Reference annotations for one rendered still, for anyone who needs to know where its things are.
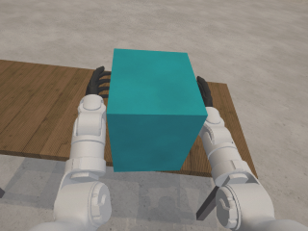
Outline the left robot forearm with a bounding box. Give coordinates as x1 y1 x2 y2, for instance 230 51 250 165
53 94 107 219

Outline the left robot hand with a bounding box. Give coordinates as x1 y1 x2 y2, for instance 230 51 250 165
85 66 112 98

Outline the table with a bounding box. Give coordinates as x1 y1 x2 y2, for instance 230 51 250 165
0 60 258 221

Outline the carton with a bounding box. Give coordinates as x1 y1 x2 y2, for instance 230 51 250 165
106 48 208 172

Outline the right robot forearm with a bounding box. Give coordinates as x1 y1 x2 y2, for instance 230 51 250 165
198 107 274 214

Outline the right robot upper arm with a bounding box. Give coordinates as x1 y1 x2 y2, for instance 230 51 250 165
216 183 308 231

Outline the left robot upper arm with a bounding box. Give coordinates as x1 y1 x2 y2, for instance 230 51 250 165
28 181 112 231

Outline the right robot hand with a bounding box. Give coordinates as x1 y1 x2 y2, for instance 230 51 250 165
196 76 214 107

